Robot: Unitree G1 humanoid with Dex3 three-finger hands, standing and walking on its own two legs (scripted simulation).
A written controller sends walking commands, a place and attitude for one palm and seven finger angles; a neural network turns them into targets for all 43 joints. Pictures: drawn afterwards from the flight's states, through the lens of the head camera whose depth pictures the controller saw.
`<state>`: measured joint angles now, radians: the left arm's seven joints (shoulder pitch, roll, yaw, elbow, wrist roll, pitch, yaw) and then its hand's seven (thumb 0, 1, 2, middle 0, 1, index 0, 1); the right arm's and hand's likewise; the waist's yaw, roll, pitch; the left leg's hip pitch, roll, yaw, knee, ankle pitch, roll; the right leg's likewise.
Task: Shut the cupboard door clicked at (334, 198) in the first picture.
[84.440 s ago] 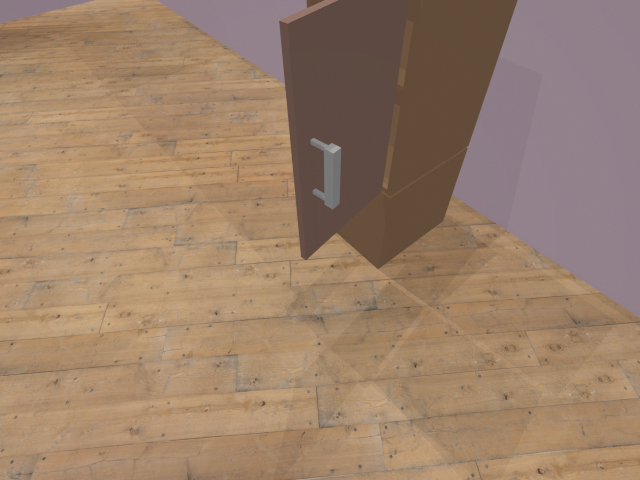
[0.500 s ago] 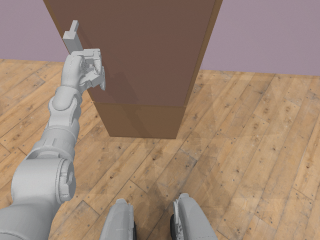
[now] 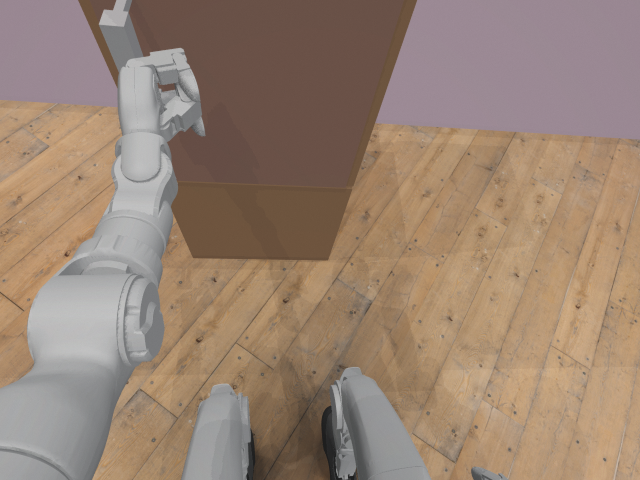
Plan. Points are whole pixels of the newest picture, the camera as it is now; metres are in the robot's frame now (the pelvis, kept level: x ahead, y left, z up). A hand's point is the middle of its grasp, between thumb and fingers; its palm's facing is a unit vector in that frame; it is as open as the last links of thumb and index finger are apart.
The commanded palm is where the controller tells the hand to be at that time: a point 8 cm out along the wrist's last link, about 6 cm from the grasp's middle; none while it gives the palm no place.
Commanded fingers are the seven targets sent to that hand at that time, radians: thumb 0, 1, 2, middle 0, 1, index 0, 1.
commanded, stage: pull the fist back off the door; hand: left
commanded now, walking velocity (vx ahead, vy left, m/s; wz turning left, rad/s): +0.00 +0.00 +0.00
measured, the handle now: (140, 66) +0.62 +0.15 +0.08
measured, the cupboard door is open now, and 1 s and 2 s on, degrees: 0 0 0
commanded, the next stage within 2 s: draw the hand back to the body in 0.64 s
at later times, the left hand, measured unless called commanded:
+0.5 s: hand (200, 130) +0.52 +0.09 +0.07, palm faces -0.01 -1.00 -0.01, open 3.1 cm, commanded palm +0.48 +0.13 +0.09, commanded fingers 0.00 0.90 0.90 -1.30 -1.50 -1.30 -1.50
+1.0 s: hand (158, 147) +0.45 +0.11 +0.14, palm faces -0.02 -1.00 -0.08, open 3.1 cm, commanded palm +0.41 +0.17 +0.14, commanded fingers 0.00 0.90 0.90 -1.30 -1.50 -1.30 -1.50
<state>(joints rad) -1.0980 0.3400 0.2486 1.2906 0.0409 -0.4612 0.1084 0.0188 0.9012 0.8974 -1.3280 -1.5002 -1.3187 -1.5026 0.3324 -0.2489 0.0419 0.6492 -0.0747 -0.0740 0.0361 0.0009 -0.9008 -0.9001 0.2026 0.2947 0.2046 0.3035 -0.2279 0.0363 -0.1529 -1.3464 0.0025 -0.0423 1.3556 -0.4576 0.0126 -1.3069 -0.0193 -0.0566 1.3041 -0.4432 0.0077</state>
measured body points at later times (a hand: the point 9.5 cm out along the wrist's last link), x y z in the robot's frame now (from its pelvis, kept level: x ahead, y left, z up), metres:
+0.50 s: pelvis +0.05 +0.00 +0.04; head +0.18 -0.01 +0.47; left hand +0.52 +0.14 +0.08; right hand +0.08 -0.26 -0.08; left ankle +0.08 +0.11 -0.59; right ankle +0.09 -0.13 -0.59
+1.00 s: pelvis +0.08 -0.02 +0.07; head +0.16 -0.05 +0.52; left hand +0.44 +0.17 +0.14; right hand +0.21 -0.26 -0.05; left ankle +0.08 +0.11 -0.59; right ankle +0.09 -0.13 -0.59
